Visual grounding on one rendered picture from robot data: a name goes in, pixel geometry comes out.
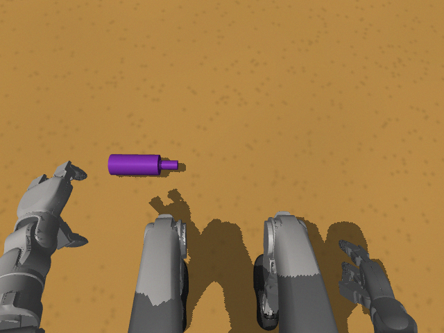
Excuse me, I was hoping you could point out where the right robot arm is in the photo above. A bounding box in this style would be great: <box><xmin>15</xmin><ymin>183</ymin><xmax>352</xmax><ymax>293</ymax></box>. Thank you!
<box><xmin>370</xmin><ymin>297</ymin><xmax>418</xmax><ymax>333</ymax></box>

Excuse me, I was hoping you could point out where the right robot hand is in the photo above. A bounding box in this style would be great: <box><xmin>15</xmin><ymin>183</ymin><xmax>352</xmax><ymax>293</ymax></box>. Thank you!
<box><xmin>339</xmin><ymin>240</ymin><xmax>395</xmax><ymax>310</ymax></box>

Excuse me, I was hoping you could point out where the bottle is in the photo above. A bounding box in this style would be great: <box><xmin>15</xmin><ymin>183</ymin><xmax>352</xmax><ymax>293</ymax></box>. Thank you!
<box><xmin>108</xmin><ymin>154</ymin><xmax>178</xmax><ymax>176</ymax></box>

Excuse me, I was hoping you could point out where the left robot hand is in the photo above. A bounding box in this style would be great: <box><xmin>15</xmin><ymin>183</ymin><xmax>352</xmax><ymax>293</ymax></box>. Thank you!
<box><xmin>17</xmin><ymin>161</ymin><xmax>88</xmax><ymax>250</ymax></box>

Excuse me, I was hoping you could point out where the left robot arm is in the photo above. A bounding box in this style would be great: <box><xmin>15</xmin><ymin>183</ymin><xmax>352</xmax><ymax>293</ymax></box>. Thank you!
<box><xmin>0</xmin><ymin>212</ymin><xmax>60</xmax><ymax>333</ymax></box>

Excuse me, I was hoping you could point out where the right robot foot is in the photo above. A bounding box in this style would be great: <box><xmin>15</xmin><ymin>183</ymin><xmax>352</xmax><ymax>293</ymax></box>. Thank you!
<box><xmin>253</xmin><ymin>254</ymin><xmax>279</xmax><ymax>331</ymax></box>

